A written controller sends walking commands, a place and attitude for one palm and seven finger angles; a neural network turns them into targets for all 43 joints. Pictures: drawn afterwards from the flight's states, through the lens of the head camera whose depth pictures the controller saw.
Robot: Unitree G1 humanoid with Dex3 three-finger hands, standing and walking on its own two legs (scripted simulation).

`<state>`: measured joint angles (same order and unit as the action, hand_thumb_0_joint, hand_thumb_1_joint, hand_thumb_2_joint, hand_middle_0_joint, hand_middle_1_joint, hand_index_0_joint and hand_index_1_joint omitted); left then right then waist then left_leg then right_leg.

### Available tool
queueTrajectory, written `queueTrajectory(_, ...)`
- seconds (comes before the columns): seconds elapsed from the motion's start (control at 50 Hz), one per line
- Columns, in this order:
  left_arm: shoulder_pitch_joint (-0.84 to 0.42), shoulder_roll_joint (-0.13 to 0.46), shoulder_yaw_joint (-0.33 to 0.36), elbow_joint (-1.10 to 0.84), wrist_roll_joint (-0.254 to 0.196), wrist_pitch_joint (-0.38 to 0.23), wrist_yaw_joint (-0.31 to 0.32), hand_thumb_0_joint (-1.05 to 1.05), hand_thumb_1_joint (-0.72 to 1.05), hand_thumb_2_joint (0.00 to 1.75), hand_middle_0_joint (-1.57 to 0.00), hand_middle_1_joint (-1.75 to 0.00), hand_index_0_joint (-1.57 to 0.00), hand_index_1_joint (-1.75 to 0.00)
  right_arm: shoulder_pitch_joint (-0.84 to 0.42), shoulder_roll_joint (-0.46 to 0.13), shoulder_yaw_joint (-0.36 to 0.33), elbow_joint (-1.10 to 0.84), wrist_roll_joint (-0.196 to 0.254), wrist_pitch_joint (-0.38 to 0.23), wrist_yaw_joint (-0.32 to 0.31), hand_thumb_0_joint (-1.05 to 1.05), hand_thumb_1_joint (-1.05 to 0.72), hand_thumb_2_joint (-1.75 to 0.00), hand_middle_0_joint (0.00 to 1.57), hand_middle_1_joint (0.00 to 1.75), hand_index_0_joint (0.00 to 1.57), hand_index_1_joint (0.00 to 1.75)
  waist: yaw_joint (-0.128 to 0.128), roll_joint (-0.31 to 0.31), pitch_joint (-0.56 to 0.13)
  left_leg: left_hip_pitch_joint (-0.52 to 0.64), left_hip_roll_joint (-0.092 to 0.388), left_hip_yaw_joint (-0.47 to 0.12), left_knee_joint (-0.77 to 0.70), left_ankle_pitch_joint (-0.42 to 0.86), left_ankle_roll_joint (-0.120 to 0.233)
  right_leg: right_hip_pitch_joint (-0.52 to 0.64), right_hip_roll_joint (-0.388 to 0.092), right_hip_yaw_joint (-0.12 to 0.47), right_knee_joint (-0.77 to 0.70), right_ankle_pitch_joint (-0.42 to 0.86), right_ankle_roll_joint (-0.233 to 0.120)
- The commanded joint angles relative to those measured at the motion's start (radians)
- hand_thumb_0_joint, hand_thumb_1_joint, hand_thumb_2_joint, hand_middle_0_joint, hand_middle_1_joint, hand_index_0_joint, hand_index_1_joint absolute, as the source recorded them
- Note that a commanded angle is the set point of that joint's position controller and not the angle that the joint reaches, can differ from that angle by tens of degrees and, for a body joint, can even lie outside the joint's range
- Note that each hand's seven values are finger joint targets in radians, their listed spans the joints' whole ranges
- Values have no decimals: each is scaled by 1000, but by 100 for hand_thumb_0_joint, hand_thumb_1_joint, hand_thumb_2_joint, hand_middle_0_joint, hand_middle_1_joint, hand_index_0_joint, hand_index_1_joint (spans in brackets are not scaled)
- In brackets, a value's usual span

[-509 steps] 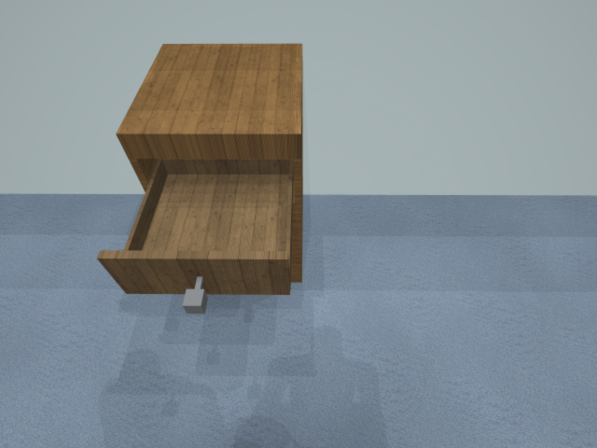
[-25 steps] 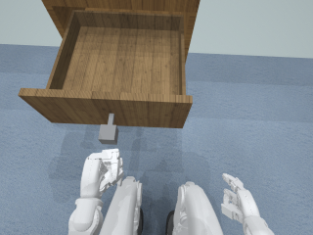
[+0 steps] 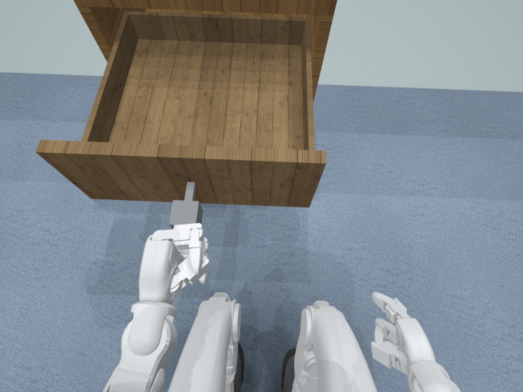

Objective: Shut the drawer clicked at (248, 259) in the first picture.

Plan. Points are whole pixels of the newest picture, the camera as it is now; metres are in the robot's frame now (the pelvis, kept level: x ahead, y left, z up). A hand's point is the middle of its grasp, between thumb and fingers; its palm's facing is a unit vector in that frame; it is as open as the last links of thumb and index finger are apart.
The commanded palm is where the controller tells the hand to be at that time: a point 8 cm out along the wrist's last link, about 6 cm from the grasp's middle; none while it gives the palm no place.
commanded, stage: push the drawer shut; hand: left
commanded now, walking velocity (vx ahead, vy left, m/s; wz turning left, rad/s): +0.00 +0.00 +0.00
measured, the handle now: (188, 205) +0.38 +0.14 -0.01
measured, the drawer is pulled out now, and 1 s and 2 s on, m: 0.29 0.19 0.06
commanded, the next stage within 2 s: none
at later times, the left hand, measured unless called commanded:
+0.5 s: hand (221, 227) +0.35 +0.08 -0.01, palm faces -0.07 -1.00 -0.03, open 3.3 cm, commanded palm +0.35 +0.15 +0.00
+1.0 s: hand (225, 188) +0.41 +0.08 -0.01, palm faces -0.04 -1.00 -0.04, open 3.3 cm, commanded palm +0.41 +0.14 +0.00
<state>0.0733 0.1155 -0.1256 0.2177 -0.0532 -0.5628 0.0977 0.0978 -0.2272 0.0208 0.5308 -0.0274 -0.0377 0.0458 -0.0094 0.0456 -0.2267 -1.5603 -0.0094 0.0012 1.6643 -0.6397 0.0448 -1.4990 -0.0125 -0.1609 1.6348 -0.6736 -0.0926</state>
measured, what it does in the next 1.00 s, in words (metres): stands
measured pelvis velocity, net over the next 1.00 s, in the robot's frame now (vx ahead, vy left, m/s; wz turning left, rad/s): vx -0.01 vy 0.00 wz -0.03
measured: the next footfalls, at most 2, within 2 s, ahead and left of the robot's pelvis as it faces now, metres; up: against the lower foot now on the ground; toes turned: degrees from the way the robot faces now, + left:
none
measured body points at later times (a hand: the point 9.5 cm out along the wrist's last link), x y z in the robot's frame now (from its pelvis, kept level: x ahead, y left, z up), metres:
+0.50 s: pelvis +0.00 +0.00 +0.00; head +0.15 +0.01 +0.42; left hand +0.35 +0.14 +0.00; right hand +0.17 -0.24 -0.12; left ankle +0.05 +0.09 -0.53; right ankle +0.04 -0.08 -0.53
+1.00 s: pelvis -0.01 +0.00 +0.00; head +0.17 +0.01 +0.42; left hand +0.41 +0.14 +0.00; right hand +0.12 -0.25 -0.13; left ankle +0.05 +0.10 -0.53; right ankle +0.04 -0.08 -0.53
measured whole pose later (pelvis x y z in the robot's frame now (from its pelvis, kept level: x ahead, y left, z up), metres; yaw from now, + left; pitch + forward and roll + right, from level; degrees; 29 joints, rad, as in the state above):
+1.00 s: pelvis -0.01 +0.00 +0.00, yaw -2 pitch +32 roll -3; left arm -0.43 0.15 0.05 0.65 -0.05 -0.56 0.12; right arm 0.14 -0.24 0.02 0.59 -0.04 0.04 0.03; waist -0.10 0.05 -0.20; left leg -1.59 0.01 0.02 1.64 -0.62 0.05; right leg -1.54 0.01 -0.14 1.61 -0.63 -0.08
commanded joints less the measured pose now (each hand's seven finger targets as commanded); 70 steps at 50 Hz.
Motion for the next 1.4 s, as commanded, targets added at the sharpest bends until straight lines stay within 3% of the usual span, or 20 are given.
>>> queueTrajectory(0.0,-226,38,0,-169,10,-32,-35,0,90,90,-140,-160,-140,-160,28,-139,-44,-127,8,-39,-28,0,-90,-90,20,30,20,30,-80,-68,-391,268,-5,-82,-175,162,-5,272,9,179,-292,156,54)
queueTrajectory(0.08,-251,69,97,-125,-15,-47,1,0,90,90,-140,-160,-140,-160,29,-129,-42,-114,4,-38,-31,0,-90,-90,20,30,20,30,-44,-50,-439,271,-11,-71,-179,204,-12,313,12,182,-278,192,52)
queueTrajectory(0.1,-251,85,123,-119,-17,-48,14,0,90,90,-140,-160,-140,-160,30,-130,-42,-111,1,-37,-29,0,-90,-90,20,30,20,30,-32,-20,-452,282,-10,-69,-183,227,-15,312,14,176,-267,211,50)
queueTrajectory(0.12,-248,58,103,-115,-18,-49,19,0,90,90,-140,-160,-140,-160,29,-128,-42,-113,0,-33,-24,0,-90,-90,20,30,20,30,-33,-10,-461,303,-10,-69,-189,240,-17,310,13,170,-265,228,50)
queueTrajectory(0.34,-454,87,126,-37,-3,-72,49,0,90,90,-140,-160,-140,-160,41,-136,-44,-82,-3,-11,-22,0,-90,-90,20,30,20,30,-79,-28,-445,269,-5,-65,-180,195,-12,311,13,189,-286,195,59)
queueTrajectory(0.58,-602,134,199,80,-21,-64,31,0,90,90,-140,-160,-140,-160,58,-149,-42,-63,-3,16,-33,0,-90,-90,20,30,20,30,-82,-1,-484,268,-4,-63,-182,209,-13,325,16,190,-282,211,62)
queueTrajectory(0.66,-689,140,206,118,-19,-55,32,0,90,90,-140,-160,-140,-160,71,-152,-40,-55,-3,25,-36,0,-90,-90,20,30,20,30,-101,-2,-484,270,-1,-69,-184,204,-11,307,19,181,-276,210,64)
queueTrajectory(0.72,-718,152,225,138,-17,-57,38,0,90,90,-140,-160,-140,-160,81,-155,-44,-52,-6,29,-37,0,-90,-90,20,30,20,30,-101,17,-507,294,1,-69,-187,220,-13,293,21,174,-268,227,65)
queueTrajectory(0.78,-748,168,244,163,-17,-59,39,0,90,90,-140,-160,-140,-160,91,-155,-44,-48,-6,36,-37,0,-90,-90,20,30,20,30,-105,-14,-508,271,0,-66,-185,223,-12,322,22,180,-273,235,68)
queueTrajectory(0.84,-769,163,242,174,-9,-65,41,0,90,90,-140,-160,-140,-160,104,-156,-46,-45,-8,42,-32,0,-90,-90,20,30,20,30,-103,18,-533,305,2,-70,-194,247,-15,309,25,171,-263,257,66)
queueTrajectory(0.9,-826,162,239,183,-8,-73,43,0,90,90,-140,-160,-140,-160,115,-155,-47,-37,-8,44,-32,0,-90,-90,20,30,20,30,-120,4,-534,303,5,-72,-188,254,-13,310,28,173,-264,268,68)
queueTrajectory(0.92,-827,173,252,198,-3,-75,45,0,90,90,-140,-160,-140,-160,121,-157,-48,-35,-11,46,-30,0,-90,-90,20,30,20,30,-113,30,-536,299,4,-68,-190,248,-15,310,28,174,-264,261,67)
queueTrajectory(0.98,-883,200,277,244,-3,-83,48,0,90,90,-140,-160,-140,-160,125,-156,-46,-21,-10,48,-33,0,-90,-90,20,30,20,30,-131,-9,-495,245,3,-62,-179,214,-11,319,28,193,-283,231,71)
queueTrajectory(1.1,-1018,212,283,312,11,-97,48,0,90,90,-140,-160,-140,-160,149,-161,-45,0,-16,53,-37,0,-90,-90,20,30,20,30,-156,32,-519,269,5,-71,-174,224,-11,271,31,178,-261,235,71)
queueTrajectory(1.16,-1024,253,329,343,9,-93,46,0,90,90,-140,-160,-140,-160,161,-166,-46,-2,-19,60,-36,0,-90,-90,20,30,20,30,-143,41,-558,261,2,-62,-168,245,-13,304,31,189,-261,259,71)
queueTrajectory(1.2,-1059,246,325,366,8,-87,40,0,90,90,-140,-160,-140,-160,169,-164,-43,0,-20,62,-36,0,-90,-90,20,30,20,30,-153,41,-561,266,4,-64,-170,254,-11,302,33,184,-258,271,72)
queueTrajectory(1.26,-1082,275,356,393,13,-83,37,0,90,90,-140,-160,-140,-160,182,-171,-44,2,-21,72,-31,0,-90,-90,20,30,20,30,-146,57,-570,282,6,-69,-178,256,-16,289,35,177,-254,265,70)
queueTrajectory(1.3,-1117,255,343,410,10,-82,36,0,90,90,-140,-160,-140,-160,188,-167,-43,5,-22,73,-31,0,-90,-90,20,30,20,30,-163,38,-567,286,9,-74,-176,269,-12,282,37,173,-252,280,73)
queueTrajectory(1.32,-1118,277,367,424,13,-82,38,0,90,90,-140,-160,-140,-160,194,-172,-45,4,-24,76,-30,0,-90,-90,20,30,20,30,-157,56,-567,284,9,-72,-177,261,-14,276,37,172,-253,270,73)
queueTrajectory(1.38,-1186,297,383,455,20,-90,41,0,90,90,-140,-160,-140,-160,205,-169,-42,13,-28,80,-28,0,-90,-90,20,30,20,30,-173,35,-561,248,9,-67,-163,254,-10,288,38,183,-255,270,76)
